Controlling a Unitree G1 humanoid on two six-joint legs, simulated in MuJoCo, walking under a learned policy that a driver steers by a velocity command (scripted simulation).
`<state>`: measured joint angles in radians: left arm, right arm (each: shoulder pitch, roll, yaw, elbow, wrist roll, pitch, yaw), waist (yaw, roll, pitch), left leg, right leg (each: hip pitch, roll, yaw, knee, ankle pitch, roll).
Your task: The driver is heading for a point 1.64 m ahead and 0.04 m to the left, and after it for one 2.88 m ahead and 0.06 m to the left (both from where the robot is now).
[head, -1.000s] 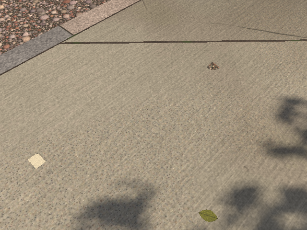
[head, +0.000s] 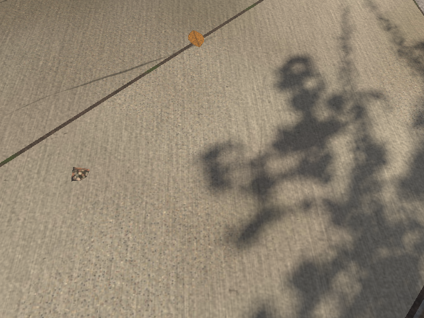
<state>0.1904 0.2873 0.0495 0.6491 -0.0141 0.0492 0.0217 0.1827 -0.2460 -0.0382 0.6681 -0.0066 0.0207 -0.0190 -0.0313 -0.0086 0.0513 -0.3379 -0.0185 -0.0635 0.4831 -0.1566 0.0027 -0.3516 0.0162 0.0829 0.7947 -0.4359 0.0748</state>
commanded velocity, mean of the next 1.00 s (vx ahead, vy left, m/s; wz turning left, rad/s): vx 0.00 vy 0.00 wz -0.04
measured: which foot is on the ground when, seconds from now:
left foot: down 0.00-1.00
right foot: up 0.00-0.04, down 0.06-1.00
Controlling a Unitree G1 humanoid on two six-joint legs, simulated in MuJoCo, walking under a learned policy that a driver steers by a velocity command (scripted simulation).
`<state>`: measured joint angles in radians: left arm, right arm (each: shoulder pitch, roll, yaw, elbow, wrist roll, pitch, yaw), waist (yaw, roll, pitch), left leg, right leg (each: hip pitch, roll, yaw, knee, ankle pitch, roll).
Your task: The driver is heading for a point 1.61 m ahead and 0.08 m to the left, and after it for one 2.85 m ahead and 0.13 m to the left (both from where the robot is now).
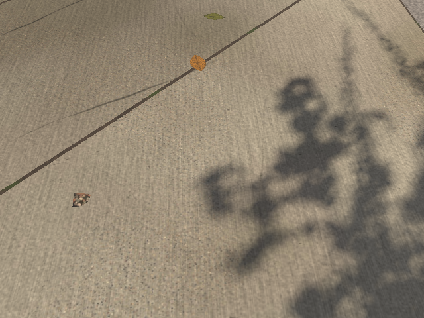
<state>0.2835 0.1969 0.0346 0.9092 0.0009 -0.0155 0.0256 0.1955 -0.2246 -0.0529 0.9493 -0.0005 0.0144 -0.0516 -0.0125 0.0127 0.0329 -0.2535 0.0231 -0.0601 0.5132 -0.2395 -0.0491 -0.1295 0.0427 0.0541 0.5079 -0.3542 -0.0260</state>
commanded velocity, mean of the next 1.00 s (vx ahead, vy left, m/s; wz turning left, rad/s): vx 0.00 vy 0.00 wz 0.00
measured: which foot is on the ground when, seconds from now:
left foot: down 0.00-1.00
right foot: down 0.00-1.00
